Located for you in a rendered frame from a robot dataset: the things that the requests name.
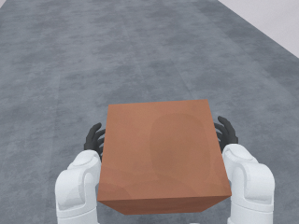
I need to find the robot left forearm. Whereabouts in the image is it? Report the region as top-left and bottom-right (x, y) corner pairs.
(55, 149), (102, 224)

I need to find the robot right forearm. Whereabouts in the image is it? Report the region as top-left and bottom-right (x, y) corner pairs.
(221, 144), (276, 224)

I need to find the carton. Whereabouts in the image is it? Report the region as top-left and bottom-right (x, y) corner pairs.
(96, 99), (232, 216)

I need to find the right robot hand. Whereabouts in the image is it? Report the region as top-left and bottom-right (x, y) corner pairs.
(214, 116), (238, 154)

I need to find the left robot hand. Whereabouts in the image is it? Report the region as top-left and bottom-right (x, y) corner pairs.
(83, 122), (106, 162)

